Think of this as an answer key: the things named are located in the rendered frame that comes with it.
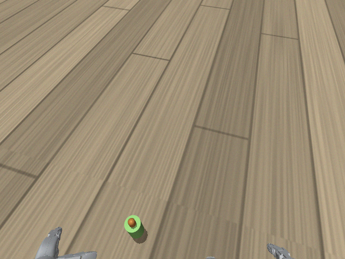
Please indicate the right robot hand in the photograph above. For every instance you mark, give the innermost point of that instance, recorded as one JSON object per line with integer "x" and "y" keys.
{"x": 279, "y": 253}

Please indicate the left robot hand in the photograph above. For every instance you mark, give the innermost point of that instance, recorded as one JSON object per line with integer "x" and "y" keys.
{"x": 49, "y": 247}

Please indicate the bottle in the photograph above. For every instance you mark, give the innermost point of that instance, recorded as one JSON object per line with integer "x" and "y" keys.
{"x": 134, "y": 227}

